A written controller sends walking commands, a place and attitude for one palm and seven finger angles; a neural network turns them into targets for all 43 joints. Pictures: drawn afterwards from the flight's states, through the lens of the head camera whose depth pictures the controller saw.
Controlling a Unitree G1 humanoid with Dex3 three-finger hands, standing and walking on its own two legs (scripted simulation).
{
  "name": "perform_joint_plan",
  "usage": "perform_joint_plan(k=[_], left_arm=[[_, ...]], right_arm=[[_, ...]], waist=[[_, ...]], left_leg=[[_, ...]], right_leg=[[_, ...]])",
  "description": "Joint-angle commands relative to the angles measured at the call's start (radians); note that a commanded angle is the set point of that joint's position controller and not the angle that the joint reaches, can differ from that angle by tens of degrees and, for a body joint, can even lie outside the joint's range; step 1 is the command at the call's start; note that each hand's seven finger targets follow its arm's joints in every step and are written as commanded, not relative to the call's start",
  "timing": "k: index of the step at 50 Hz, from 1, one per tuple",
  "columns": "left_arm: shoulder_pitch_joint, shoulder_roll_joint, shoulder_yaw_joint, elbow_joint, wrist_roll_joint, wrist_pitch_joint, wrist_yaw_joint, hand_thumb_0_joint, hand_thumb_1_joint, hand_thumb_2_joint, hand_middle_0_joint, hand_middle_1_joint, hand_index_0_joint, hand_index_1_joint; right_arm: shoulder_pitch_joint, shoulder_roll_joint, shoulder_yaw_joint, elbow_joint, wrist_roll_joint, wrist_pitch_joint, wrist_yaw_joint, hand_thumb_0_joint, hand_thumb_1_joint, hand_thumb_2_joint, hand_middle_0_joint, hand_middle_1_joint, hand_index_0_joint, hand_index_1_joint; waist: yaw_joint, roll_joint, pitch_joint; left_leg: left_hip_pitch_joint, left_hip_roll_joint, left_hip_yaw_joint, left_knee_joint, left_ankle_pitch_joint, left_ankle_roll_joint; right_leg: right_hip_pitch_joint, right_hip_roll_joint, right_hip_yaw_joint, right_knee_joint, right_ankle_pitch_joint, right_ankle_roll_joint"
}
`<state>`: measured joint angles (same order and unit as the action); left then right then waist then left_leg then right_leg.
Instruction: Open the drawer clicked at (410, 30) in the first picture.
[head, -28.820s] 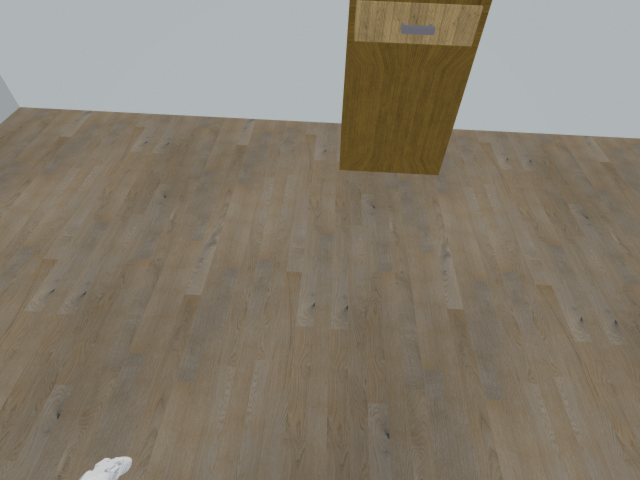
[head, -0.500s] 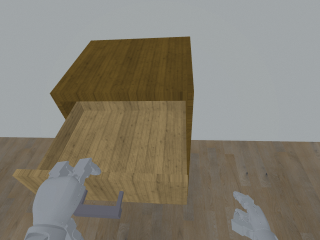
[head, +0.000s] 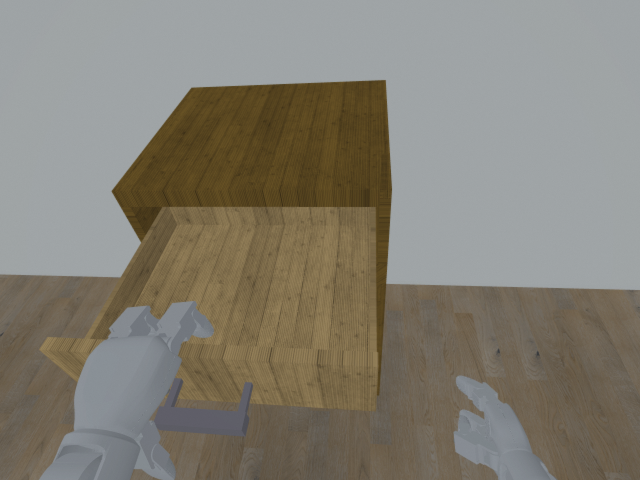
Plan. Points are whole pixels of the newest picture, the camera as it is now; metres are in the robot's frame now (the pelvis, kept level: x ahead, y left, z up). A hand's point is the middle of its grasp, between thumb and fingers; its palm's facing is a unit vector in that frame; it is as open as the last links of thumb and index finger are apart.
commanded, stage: draw the hand back to the body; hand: left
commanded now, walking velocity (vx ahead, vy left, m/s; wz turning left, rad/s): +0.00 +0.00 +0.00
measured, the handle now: (206, 404) +0.22 +0.21 -0.04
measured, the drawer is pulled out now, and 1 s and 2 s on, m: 0.30 0.30 0.30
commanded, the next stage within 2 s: step back with the hand held close in 1.50 s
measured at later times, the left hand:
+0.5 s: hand (112, 381) +0.17 +0.24 +0.12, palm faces +0.08 -0.10 -0.99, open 13.8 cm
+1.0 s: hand (116, 330) +0.20 +0.24 +0.16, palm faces +0.36 -0.84 -0.41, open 11.3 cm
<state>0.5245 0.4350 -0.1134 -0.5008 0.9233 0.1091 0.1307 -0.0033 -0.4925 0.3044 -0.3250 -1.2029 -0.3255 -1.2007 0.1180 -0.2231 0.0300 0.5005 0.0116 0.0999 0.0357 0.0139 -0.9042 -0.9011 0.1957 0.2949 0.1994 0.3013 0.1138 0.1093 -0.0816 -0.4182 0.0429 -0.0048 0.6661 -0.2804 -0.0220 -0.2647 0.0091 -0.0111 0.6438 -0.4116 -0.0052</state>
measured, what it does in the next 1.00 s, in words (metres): stands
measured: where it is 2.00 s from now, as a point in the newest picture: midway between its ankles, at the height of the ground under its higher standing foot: outside the picture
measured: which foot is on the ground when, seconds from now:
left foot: down 0.00-1.00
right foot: down 0.00-1.00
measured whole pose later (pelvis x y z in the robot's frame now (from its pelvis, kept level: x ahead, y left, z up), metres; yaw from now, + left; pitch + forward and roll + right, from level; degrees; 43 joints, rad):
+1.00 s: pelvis +0.03 +0.01 +0.02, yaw +1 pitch -1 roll +0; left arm 0.60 0.33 0.25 -0.55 -0.04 -0.05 0.12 -0.01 0.08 0.55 -0.27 -0.83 -0.27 -0.83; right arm 0.18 -0.19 0.03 0.61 0.01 -0.11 -0.07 0.01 -0.90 -0.90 0.20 0.30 0.20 0.30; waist 0.05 0.04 -0.01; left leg -0.24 0.02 0.00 0.50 -0.24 -0.01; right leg -0.07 -0.02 -0.01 0.43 -0.35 0.01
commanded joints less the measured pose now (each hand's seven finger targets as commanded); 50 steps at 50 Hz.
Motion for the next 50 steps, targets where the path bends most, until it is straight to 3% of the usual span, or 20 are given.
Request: perform_joint_plan(k=[1,5,8,12,18,19,20,25,26,27,28,29,31,32,34,37,40,45,47,50], left_arm=[[-0.067,0.151,0.186,-0.207,0.002,-0.02,0.066,0.0,-0.5,0.3,-0.3,-1.2,-0.3,-1.2],[-0.054,0.149,0.184,-0.156,-0.035,0.008,0.037,0.0,-0.5,0.3,-0.3,-1.2,-0.3,-1.2],[-0.071,0.202,0.221,-0.164,-0.053,0.011,0.009,0.0,-0.5,0.3,-0.3,-1.2,-0.3,-1.2],[-0.059,0.227,0.24,-0.197,-0.068,-0.024,-0.018,0.0,-0.5,0.3,-0.3,-1.2,-0.3,-1.2],[-0.004,0.265,0.325,-0.23,-0.087,-0.092,0.008,0.0,-0.5,0.3,-0.3,-1.2,-0.3,-1.2],[0.03,0.283,0.372,-0.22,-0.096,-0.089,0.017,0.0,-0.5,0.3,-0.3,-1.2,-0.3,-1.2],[0.026,0.28,0.363,-0.226,-0.091,-0.097,0.022,0.0,-0.5,0.3,-0.3,-1.2,-0.3,-1.2],[0.088,0.255,0.373,-0.207,-0.12,-0.081,0.03,0.0,-0.5,0.3,-0.3,-1.2,-0.3,-1.2],[0.037,-0.17,0.248,-0.211,-0.838,-0.13,0.0,0.0,-0.465,0.315,-0.298,-1.178,-0.298,-1.178],[0.048,-0.031,0.331,-0.168,-0.847,-0.167,0.008,0.0,-0.43,0.33,-0.295,-1.155,-0.295,-1.155],[0.059,-0.032,0.327,-0.184,-0.856,-0.18,0.016,0.0,-0.395,0.345,-0.292,-1.133,-0.292,-1.133],[0.077,0.008,0.387,-0.222,-0.916,-0.191,0.023,0.0,-0.36,0.36,-0.29,-1.11,-0.29,-1.11],[0.017,0.021,0.374,-0.322,-0.931,-0.224,0.031,0.0,-0.29,0.39,-0.285,-1.065,-0.285,-1.065],[0.003,0.035,0.386,-0.341,-0.928,-0.236,0.038,0.0,-0.255,0.405,-0.282,-1.043,-0.282,-1.043],[0.012,0.056,0.412,-0.355,-0.937,-0.23,0.046,0.0,-0.185,0.435,-0.277,-0.997,-0.277,-0.997],[0.018,0.022,0.398,-0.301,-0.944,-0.23,0.04,0.0,-0.08,0.48,-0.27,-0.93,-0.27,-0.93],[0.03,0.011,0.416,-0.256,-0.95,-0.234,0.028,0.0,0.025,0.525,-0.262,-0.863,-0.262,-0.863],[0.081,-0.009,0.434,-0.208,-0.967,-0.225,0.004,0.0,0.2,0.6,-0.25,-0.75,-0.25,-0.75],[0.076,0.012,0.458,-0.223,-0.97,-0.225,0.002,0.0,0.27,0.63,-0.245,-0.705,-0.245,-0.705],[0.047,0.037,0.477,-0.261,-0.968,-0.229,0.006,0.0,0.375,0.675,-0.237,-0.637,-0.237,-0.637]], right_arm=[[-0.18,-0.075,-0.034,-0.172,0.005,-0.054,-0.011,0.0,-0.9,-0.9,0.2,0.3,0.2,0.3],[-0.183,-0.087,-0.036,-0.167,0.011,-0.054,-0.017,0.0,-0.9,-0.9,0.2,0.3,0.2,0.3],[-0.197,-0.096,-0.033,-0.168,0.014,-0.052,-0.028,0.0,-0.9,-0.9,0.2,0.3,0.2,0.3],[-0.183,-0.101,-0.031,-0.168,0.006,-0.059,-0.04,0.0,-0.9,-0.9,0.2,0.3,0.2,0.3],[-0.162,-0.106,-0.04,-0.17,0.001,-0.071,-0.049,0.0,-0.9,-0.9,0.2,0.3,0.2,0.3],[-0.183,-0.106,-0.042,-0.168,0.008,-0.076,-0.049,0.0,-0.9,-0.9,0.2,0.3,0.2,0.3],[-0.151,-0.107,-0.043,-0.165,-0.003,-0.068,-0.047,0.0,-0.9,-0.9,0.2,0.3,0.2,0.3],[-0.146,-0.115,-0.056,-0.165,0.003,-0.059,-0.035,0.0,-0.9,-0.9,0.2,0.3,0.2,0.3],[-0.072,-0.039,-0.046,-0.196,0.025,-0.135,-0.066,0.0,-0.9,-0.9,0.2,0.3,0.2,0.3],[-0.067,-0.073,-0.043,-0.17,0.021,-0.173,-0.087,0.0,-0.9,-0.9,0.2,0.3,0.2,0.3],[-0.086,-0.064,-0.037,-0.165,0.021,-0.194,-0.099,0.0,-0.9,-0.9,0.2,0.3,0.2,0.3],[-0.106,-0.07,-0.037,-0.154,0.017,-0.207,-0.119,0.0,-0.9,-0.9,0.2,0.3,0.2,0.3],[-0.082,-0.07,-0.032,-0.162,0.006,-0.242,-0.139,0.0,-0.9,-0.9,0.2,0.3,0.2,0.3],[-0.071,-0.076,-0.028,-0.149,-0.002,-0.257,-0.144,0.0,-0.9,-0.9,0.2,0.3,0.2,0.3],[-0.079,-0.069,-0.02,-0.117,-0.005,-0.284,-0.148,0.0,-0.9,-0.9,0.2,0.3,0.2,0.3],[-0.054,-0.062,-0.011,-0.092,-0.006,-0.292,-0.139,0.0,-0.9,-0.9,0.2,0.3,0.2,0.3],[-0.054,-0.063,-0.018,-0.075,-0.007,-0.291,-0.132,0.0,-0.9,-0.9,0.2,0.3,0.2,0.3],[-0.077,-0.069,-0.038,-0.07,-0.006,-0.268,-0.12,0.0,-0.9,-0.9,0.2,0.3,0.2,0.3],[-0.085,-0.071,-0.045,-0.069,-0.007,-0.26,-0.119,0.0,-0.9,-0.9,0.2,0.3,0.2,0.3],[-0.089,-0.073,-0.045,-0.068,-0.006,-0.26,-0.123,0.0,-0.9,-0.9,0.2,0.3,0.2,0.3]], waist=[[-0.008,-0.049,-0.089],[-0.012,-0.085,-0.066],[-0.016,-0.112,-0.05],[-0.014,-0.076,-0.056],[-0.01,-0.077,-0.057],[-0.002,-0.076,-0.061],[0.0,-0.075,-0.094],[-0.005,-0.072,-0.097],[-0.127,-0.134,0.009],[-0.09,-0.148,0.0],[-0.09,-0.102,0.043],[-0.069,-0.183,0.025],[-0.069,-0.17,-0.035],[-0.062,-0.108,-0.058],[-0.053,-0.009,-0.006],[-0.058,0.038,0.061],[-0.059,0.01,0.072],[-0.057,-0.095,0.011],[-0.055,-0.099,-0.013],[-0.057,-0.042,-0.029]], left_leg=[[0.238,-0.019,0.028,-0.051,0.181,0.04],[0.225,-0.031,0.033,-0.067,0.158,0.046],[0.224,-0.034,0.033,-0.074,0.152,0.046],[0.241,-0.042,0.033,-0.07,0.16,0.051],[0.242,-0.036,0.032,-0.046,0.196,0.045],[0.243,-0.034,0.028,-0.042,0.194,0.042],[0.244,-0.041,0.033,-0.04,0.213,0.047],[0.223,-0.037,0.033,-0.041,0.228,0.044],[0.346,-0.001,0.025,-0.082,0.161,0.065],[0.353,0.001,0.017,-0.104,0.108,0.062],[0.333,0.004,0.016,-0.119,0.075,0.057],[0.319,0.004,-0.005,-0.139,0.084,0.053],[0.337,-0.004,0.006,-0.148,0.153,0.055],[0.348,-0.015,0.013,-0.149,0.172,0.054],[0.324,-0.015,0.007,-0.167,0.194,0.043],[0.307,-0.017,-0.004,-0.186,0.197,0.032],[0.318,-0.013,-0.006,-0.196,0.214,0.029],[0.345,-0.007,0.003,-0.202,0.304,0.034],[0.36,-0.009,0.013,-0.201,0.315,0.035],[0.376,-0.017,0.015,-0.206,0.317,0.034]], right_leg=[[-0.145,0.007,-0.041,-0.148,0.238,-0.025],[-0.131,0.005,-0.037,-0.169,0.249,-0.008],[-0.11,-0.012,-0.021,-0.178,0.279,0.002],[-0.11,-0.01,-0.023,-0.19,0.296,0.005],[-0.111,-0.021,-0.023,-0.175,0.361,0.004],[-0.106,-0.011,-0.01,-0.18,0.364,-0.002],[-0.098,-0.012,-0.029,-0.167,0.377,0.001],[-0.098,-0.005,-0.043,-0.149,0.394,0.006],[-0.062,-0.005,-0.067,-0.16,0.346,-0.002],[-0.085,-0.002,-0.072,-0.176,0.255,-0.002],[-0.087,-0.012,-0.065,-0.182,0.206,-0.003],[-0.063,-0.013,-0.074,-0.198,0.189,-0.001],[-0.013,-0.032,-0.064,-0.201,0.261,0.004],[-0.006,-0.031,-0.06,-0.209,0.278,0.001],[0.007,-0.037,-0.055,-0.221,0.281,-0.009],[-0.004,-0.027,-0.068,-0.245,0.275,-0.016],[0.008,-0.017,-0.073,-0.264,0.287,-0.017],[0.061,-0.014,-0.079,-0.264,0.401,-0.006],[0.068,-0.015,-0.075,-0.274,0.423,-0.003],[0.075,-0.017,-0.07,-0.286,0.42,-0.005]])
